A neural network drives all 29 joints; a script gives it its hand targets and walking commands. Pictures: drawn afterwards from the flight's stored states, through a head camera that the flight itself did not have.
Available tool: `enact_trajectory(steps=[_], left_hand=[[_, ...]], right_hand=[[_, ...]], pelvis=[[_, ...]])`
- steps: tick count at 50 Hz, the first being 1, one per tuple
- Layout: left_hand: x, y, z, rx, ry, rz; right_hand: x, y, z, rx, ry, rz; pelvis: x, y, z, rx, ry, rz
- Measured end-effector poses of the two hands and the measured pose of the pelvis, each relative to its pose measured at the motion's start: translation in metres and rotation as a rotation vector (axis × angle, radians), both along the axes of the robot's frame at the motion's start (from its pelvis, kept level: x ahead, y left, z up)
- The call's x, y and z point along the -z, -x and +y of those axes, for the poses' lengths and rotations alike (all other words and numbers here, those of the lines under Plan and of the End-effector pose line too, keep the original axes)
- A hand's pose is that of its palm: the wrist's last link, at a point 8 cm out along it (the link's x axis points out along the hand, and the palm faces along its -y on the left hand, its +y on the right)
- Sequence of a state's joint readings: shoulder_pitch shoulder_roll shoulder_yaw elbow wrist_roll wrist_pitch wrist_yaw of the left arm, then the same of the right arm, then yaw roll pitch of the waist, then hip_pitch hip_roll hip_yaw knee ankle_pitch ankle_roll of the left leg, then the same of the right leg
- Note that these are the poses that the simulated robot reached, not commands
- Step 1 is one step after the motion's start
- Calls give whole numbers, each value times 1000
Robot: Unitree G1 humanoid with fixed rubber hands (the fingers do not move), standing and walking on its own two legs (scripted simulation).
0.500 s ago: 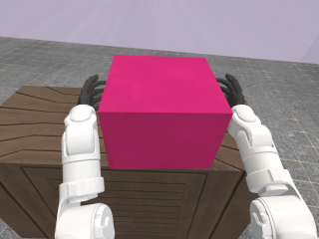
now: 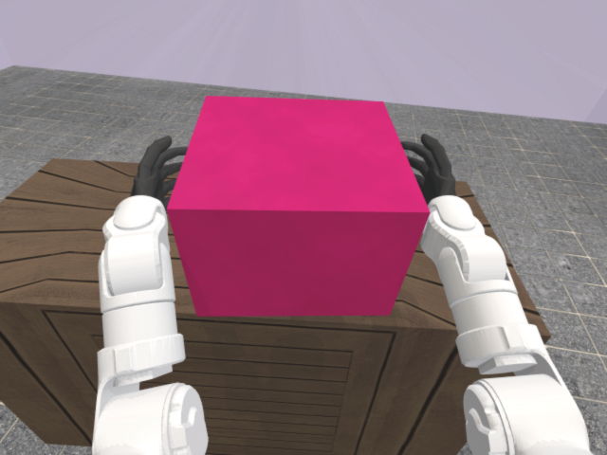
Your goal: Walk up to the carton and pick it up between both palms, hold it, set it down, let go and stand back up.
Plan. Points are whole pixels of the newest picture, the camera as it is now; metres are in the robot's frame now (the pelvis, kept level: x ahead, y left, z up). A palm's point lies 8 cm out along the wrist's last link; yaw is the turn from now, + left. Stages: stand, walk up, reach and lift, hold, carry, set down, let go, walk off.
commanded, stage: hold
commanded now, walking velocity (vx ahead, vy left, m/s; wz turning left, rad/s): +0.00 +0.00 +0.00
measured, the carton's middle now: (295, 202) +0.41 +0.01 +0.17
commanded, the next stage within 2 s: none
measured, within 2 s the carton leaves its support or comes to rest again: neither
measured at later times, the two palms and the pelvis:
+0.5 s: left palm (160, 203) +0.36 +0.17 +0.21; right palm (441, 198) +0.36 -0.18 +0.21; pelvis +0.00 +0.00 +0.00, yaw -1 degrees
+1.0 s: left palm (151, 204) +0.36 +0.18 +0.21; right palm (437, 199) +0.36 -0.17 +0.21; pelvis +0.00 +0.00 +0.00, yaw -1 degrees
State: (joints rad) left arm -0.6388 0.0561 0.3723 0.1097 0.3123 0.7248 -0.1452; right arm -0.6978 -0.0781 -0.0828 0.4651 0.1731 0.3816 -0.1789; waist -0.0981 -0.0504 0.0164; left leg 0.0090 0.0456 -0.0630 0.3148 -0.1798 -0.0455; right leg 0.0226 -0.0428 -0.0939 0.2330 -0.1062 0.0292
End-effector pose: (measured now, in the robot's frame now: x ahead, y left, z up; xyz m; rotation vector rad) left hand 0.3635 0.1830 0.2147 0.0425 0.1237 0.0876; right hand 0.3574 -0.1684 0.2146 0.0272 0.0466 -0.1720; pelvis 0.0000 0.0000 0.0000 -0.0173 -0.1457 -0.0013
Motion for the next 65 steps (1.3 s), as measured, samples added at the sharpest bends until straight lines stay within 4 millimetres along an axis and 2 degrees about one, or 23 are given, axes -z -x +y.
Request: enact_trajectory(steps=[11, 18, 27, 34, 46, 58, 65], left_hand=[[5, 4, -2, 2, -8, 19], [3, 4, -6, -9, -7, 11], [4, -1, -9, -9, -11, 24], [-1, 0, -6, -7, -3, 5], [3, 4, 1, -4, 0, 9], [6, 2, -7, -1, -16, 26], [1, 1, -10, -6, -12, 9]], right_hand=[[6, 4, -2, 0, 10, 18], [0, 1, -6, -9, 11, 9], [4, -4, -9, -10, 14, 21], [0, -2, -6, -6, 15, 1], [1, 2, 1, -4, 7, 5], [7, 1, -7, -2, 9, 20], [1, -1, -10, -6, 12, 2]], pelvis=[[1, 2, 8, 21, -3, -7], [0, 3, 5, 22, -5, 5], [0, 2, -1, 15, -3, 9], [0, -1, -1, 12, -2, -1], [0, 1, 4, 12, -2, -7], [0, 3, 4, 19, -4, 2], [0, 1, 1, 20, -4, 6]])
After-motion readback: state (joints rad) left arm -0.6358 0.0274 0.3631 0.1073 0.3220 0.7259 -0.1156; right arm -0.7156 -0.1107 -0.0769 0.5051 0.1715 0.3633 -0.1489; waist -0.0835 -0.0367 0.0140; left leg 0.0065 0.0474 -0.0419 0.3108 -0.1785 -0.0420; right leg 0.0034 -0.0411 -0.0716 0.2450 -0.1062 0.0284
